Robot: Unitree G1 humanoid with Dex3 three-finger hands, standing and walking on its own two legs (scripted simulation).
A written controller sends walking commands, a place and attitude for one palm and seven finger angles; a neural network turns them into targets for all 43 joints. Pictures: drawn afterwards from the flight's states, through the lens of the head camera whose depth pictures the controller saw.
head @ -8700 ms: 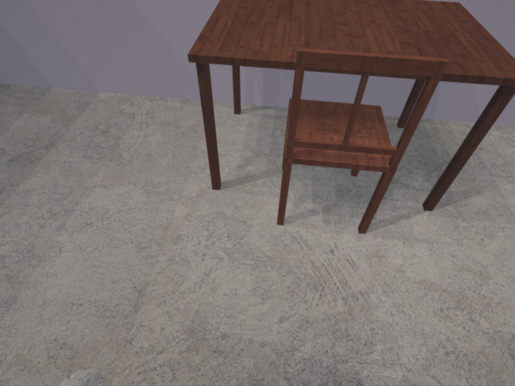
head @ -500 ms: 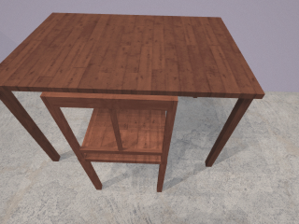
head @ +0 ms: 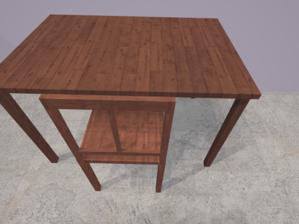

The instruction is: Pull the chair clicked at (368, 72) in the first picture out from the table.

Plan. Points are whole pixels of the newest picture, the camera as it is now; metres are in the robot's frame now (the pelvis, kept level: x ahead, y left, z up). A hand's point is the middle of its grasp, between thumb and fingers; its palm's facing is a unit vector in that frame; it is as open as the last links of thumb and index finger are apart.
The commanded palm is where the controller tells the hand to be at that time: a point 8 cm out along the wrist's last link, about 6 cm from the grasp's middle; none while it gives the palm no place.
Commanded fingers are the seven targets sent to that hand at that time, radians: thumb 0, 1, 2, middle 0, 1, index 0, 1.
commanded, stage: look again from close up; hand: left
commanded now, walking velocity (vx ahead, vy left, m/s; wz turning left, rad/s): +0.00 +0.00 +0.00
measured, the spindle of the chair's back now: (115, 132) +0.46 +0.16 -0.11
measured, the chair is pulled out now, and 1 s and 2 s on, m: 0.00 0.00 0.00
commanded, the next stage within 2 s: raise the hand toward the chair's back in 0.26 s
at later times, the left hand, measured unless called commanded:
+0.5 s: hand out of the picture +0.11 +0.20 -0.10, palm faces +0.26 -0.94 -0.24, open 7.4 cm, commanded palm +0.11 +0.21 -0.07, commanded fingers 0.00 0.71 0.82 -0.18 -0.27 -0.18 -0.27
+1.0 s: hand (95, 211) +0.17 +0.16 -0.06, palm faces +0.07 -0.99 -0.08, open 11.2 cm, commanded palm +0.14 +0.21 -0.06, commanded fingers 0.00 0.13 0.57 -0.12 -0.18 -0.12 -0.18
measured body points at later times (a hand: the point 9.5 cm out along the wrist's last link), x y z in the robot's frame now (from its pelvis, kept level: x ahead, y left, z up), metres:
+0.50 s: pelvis +0.01 +0.00 -0.01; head +0.00 -0.01 +0.44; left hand +0.10 +0.24 -0.08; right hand +0.04 -0.24 -0.15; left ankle -0.04 +0.09 -0.74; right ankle +0.06 -0.14 -0.74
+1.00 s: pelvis -0.01 -0.04 -0.11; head +0.08 -0.03 +0.33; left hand +0.16 +0.21 -0.05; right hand +0.26 -0.23 -0.17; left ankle -0.04 +0.09 -0.74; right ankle +0.06 -0.14 -0.74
